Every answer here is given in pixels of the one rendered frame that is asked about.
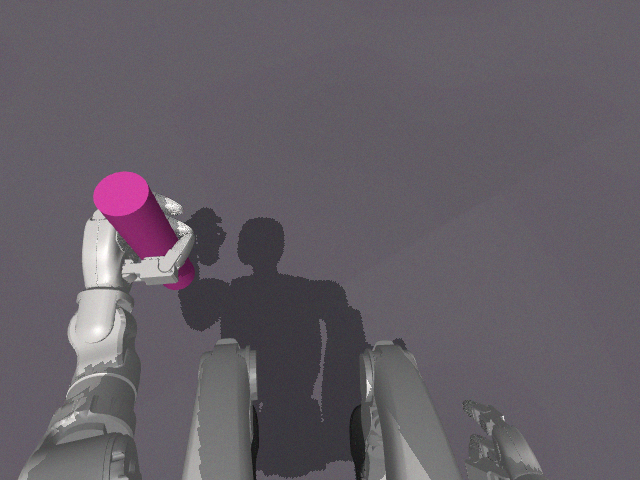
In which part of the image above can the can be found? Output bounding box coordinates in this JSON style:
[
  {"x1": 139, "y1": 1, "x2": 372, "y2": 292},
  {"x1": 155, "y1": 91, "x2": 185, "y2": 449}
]
[{"x1": 93, "y1": 172, "x2": 195, "y2": 290}]

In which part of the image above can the right robot foot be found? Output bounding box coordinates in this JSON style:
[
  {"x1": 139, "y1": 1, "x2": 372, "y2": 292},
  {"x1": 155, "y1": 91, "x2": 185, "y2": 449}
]
[{"x1": 350, "y1": 404, "x2": 366, "y2": 480}]

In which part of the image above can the left robot arm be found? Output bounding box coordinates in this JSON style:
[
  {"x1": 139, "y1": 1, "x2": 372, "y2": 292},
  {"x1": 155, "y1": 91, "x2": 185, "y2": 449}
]
[{"x1": 18, "y1": 287, "x2": 142, "y2": 480}]

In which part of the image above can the right robot hand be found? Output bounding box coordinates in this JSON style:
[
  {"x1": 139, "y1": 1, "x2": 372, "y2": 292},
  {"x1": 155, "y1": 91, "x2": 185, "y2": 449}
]
[{"x1": 462, "y1": 400, "x2": 544, "y2": 480}]

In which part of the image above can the left robot hand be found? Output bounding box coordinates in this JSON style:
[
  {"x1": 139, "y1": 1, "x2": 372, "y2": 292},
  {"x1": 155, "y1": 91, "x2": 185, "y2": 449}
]
[{"x1": 82, "y1": 191, "x2": 195, "y2": 294}]

